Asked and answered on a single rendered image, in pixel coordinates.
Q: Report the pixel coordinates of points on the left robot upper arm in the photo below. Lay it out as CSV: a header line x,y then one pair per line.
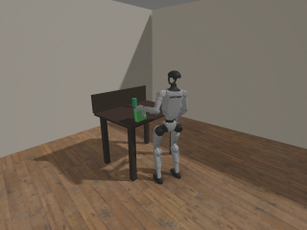
x,y
158,101

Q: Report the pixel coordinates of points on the humanoid robot head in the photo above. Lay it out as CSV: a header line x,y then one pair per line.
x,y
175,75

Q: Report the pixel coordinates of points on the right robot upper arm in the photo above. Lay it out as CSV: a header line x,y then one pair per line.
x,y
184,101

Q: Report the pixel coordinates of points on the robot left forearm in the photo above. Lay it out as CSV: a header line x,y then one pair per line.
x,y
148,109

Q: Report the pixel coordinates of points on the sponge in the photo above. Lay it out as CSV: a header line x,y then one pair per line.
x,y
138,116

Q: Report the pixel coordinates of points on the robot left shin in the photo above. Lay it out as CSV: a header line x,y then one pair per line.
x,y
157,163

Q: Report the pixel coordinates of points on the robot right forearm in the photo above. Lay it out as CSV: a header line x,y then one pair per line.
x,y
180,113

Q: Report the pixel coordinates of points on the left robot hand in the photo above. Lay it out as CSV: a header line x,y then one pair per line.
x,y
139,107

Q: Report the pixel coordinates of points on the table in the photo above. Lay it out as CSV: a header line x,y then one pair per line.
x,y
116,107

